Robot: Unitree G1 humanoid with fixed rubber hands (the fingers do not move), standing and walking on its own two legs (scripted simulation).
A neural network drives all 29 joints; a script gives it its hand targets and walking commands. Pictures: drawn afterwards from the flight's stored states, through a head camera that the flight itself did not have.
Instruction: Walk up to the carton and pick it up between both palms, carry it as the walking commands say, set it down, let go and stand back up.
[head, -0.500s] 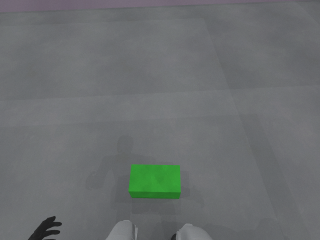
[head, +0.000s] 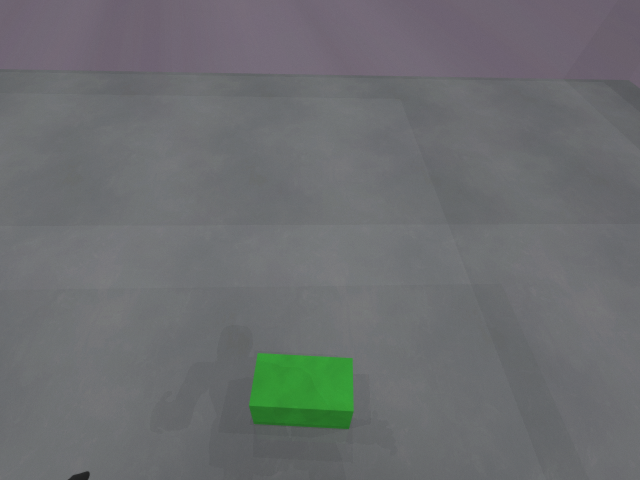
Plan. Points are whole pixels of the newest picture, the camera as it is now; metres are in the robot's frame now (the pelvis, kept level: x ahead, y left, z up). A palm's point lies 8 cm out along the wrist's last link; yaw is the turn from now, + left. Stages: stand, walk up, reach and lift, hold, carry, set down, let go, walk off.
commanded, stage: walk up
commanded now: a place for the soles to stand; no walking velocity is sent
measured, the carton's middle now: (303, 391) +0.50 +0.04 -0.67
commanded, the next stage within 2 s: reach and lift in 1.72 s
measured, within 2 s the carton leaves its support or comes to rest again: neither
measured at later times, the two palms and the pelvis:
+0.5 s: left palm out of the picture +0.12 +0.35 -0.10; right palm out of the picture +0.10 -0.28 -0.08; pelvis +0.04 +0.03 +0.01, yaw +1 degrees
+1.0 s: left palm out of the picture +0.12 +0.34 -0.09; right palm out of the picture +0.10 -0.29 -0.08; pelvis +0.04 +0.02 +0.01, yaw +1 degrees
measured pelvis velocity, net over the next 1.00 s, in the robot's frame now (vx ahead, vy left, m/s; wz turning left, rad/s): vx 0.04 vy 0.02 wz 0.01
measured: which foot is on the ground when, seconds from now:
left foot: up 0.00-0.26, down 0.28-1.00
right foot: down 0.00-1.00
